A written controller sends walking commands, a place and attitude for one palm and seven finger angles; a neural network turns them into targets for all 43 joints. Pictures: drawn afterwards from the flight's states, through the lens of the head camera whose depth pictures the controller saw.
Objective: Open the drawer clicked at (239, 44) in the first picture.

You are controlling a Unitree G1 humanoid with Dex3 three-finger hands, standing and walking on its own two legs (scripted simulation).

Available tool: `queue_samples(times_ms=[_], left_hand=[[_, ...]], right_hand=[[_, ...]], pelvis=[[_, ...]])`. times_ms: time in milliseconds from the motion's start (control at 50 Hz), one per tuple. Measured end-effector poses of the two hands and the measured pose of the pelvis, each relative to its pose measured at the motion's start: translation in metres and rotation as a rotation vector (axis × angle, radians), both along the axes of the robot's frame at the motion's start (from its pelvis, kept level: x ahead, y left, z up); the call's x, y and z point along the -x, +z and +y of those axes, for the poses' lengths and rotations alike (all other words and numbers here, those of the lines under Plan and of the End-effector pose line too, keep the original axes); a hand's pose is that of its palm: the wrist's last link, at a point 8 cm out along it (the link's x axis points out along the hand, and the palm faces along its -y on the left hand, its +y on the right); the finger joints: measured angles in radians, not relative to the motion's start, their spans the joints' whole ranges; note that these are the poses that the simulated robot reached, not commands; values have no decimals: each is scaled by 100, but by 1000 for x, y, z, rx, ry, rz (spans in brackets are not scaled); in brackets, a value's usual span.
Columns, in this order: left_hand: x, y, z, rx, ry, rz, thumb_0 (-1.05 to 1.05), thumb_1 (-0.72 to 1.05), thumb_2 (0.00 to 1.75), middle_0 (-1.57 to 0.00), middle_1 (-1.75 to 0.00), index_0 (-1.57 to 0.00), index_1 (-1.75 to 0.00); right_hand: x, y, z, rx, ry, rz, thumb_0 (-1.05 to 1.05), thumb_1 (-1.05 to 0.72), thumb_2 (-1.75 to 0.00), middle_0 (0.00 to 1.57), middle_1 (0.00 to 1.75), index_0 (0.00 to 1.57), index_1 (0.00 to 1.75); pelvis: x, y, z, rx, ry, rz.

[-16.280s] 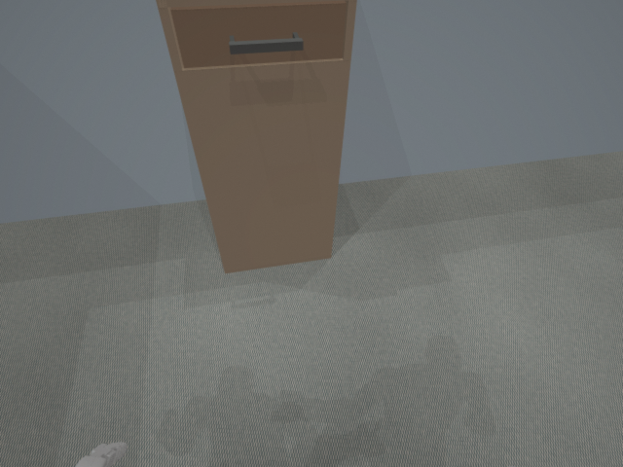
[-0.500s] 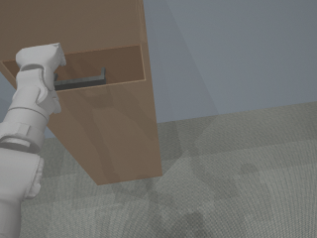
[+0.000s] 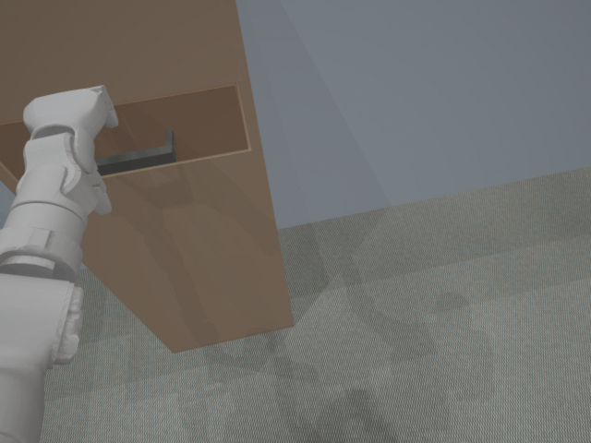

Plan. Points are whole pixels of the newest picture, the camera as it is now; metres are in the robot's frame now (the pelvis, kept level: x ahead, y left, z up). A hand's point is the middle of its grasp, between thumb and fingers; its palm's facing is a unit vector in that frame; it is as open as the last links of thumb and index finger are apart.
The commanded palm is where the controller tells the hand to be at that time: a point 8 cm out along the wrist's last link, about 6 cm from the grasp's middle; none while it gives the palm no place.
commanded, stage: move the hooked fingers above the handle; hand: left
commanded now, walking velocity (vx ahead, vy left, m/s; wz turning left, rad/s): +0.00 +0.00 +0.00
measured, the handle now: (122, 153) +0.52 +0.27 +0.12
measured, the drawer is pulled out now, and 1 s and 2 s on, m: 0.00 0.00 0.00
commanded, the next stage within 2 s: lower the fingers behind the handle in 1.52 s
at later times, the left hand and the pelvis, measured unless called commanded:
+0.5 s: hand (101, 135) +0.48 +0.26 +0.19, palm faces +0.00 +0.01 -1.00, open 13.5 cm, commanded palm +0.45 +0.27 +0.23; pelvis +0.00 +0.00 +0.00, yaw +0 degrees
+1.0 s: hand (99, 138) +0.48 +0.26 +0.18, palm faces +0.04 +0.01 -1.00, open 13.6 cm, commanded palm +0.45 +0.26 +0.23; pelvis +0.01 +0.00 +0.00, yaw +1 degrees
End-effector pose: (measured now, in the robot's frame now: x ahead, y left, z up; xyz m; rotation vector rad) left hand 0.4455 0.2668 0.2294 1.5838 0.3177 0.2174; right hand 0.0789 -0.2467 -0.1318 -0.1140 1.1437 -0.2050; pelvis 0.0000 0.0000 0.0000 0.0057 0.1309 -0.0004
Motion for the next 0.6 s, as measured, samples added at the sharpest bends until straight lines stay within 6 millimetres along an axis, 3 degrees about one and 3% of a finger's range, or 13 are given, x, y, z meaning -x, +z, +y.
queue_samples(times_ms=[60,120,220,320,440,600], left_hand=[[8,-17,3,14,-67,71,0,-49,30,-35,-123,-32,-121],[13,-27,-10,23,-216,61,0,-49,30,-34,-122,-32,-121],[8,-17,-31,41,-369,-95,0,-49,30,-33,-121,-32,-120],[-11,4,-12,36,-225,-220,0,-49,30,-35,-122,-32,-120],[-18,17,-20,9,-122,-148,0,-49,30,-41,-127,-38,-127],[-5,-15,-3,24,-100,52,0,-49,30,-35,-123,-34,-123]], right_hand=[[5,6,-10,45,2,1,0,-90,-90,20,30,21,30],[7,13,-21,102,19,10,0,-90,-90,20,30,21,30],[8,19,-34,153,32,16,0,-90,-90,20,30,20,30],[12,15,-31,128,19,17,0,-90,-90,20,30,20,30],[16,4,-17,56,-2,24,0,-90,-90,20,30,20,30],[17,5,-9,41,-33,-7,0,-90,-90,20,30,21,30]], pelvis=[[1,0,-2,2,14,-8],[2,-1,-2,7,29,-11],[4,-3,-1,14,42,3],[5,-4,1,14,28,32],[3,-3,2,8,8,36],[3,-2,-1,4,-2,9]])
